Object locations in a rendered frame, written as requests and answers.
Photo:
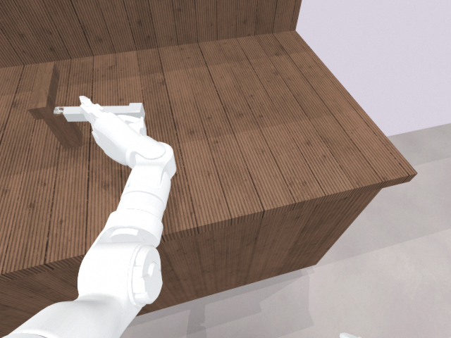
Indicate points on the robot left hand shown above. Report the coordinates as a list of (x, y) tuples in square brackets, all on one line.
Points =
[(113, 133)]

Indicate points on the tap lever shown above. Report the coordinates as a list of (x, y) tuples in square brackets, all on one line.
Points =
[(75, 114)]

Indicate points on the robot left forearm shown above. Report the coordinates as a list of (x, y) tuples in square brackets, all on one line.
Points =
[(139, 214)]

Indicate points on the robot left upper arm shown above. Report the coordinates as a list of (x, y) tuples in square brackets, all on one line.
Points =
[(116, 280)]

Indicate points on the counter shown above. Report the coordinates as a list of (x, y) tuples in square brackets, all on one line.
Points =
[(274, 158)]

